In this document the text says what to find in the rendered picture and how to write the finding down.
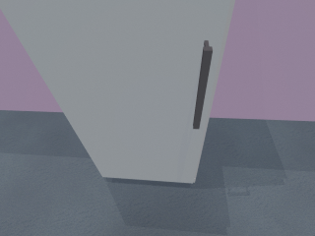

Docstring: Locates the handle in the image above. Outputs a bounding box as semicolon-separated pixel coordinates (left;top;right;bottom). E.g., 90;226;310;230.
193;40;213;130

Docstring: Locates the fridge door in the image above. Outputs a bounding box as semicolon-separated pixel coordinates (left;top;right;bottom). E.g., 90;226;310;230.
0;0;230;184

